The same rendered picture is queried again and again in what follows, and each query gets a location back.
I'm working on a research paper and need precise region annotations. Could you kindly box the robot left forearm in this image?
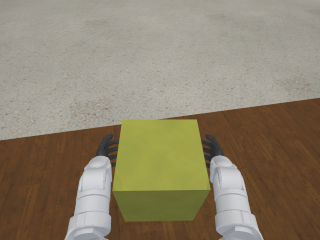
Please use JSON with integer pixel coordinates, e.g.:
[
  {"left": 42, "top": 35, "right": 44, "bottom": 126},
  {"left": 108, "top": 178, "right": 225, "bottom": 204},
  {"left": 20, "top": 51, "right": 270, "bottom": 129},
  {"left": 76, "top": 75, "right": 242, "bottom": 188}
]
[{"left": 64, "top": 155, "right": 112, "bottom": 240}]

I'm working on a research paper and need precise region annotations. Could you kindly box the left robot hand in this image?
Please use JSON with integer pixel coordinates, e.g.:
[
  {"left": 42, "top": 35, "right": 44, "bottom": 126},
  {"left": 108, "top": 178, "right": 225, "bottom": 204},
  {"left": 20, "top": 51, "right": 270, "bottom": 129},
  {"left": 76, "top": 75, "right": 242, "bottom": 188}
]
[{"left": 95, "top": 134, "right": 119, "bottom": 167}]

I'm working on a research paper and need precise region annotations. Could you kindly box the carton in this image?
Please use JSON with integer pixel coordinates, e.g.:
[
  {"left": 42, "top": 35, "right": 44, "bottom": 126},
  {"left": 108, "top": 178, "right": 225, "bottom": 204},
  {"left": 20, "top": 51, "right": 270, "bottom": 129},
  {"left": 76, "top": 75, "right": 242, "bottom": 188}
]
[{"left": 112, "top": 119, "right": 211, "bottom": 222}]

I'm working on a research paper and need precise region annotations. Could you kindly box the right robot hand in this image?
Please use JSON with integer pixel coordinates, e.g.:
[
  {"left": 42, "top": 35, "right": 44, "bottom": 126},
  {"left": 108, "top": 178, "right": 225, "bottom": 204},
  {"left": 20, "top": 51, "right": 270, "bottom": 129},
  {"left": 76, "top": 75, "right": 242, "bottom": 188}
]
[{"left": 201, "top": 134, "right": 224, "bottom": 169}]

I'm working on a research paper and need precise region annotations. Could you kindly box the robot right forearm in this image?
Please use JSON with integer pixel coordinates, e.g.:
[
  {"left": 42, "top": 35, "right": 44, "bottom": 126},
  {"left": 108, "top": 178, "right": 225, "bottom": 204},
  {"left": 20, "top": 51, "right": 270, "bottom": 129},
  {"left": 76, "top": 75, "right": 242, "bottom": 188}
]
[{"left": 210, "top": 155, "right": 264, "bottom": 240}]

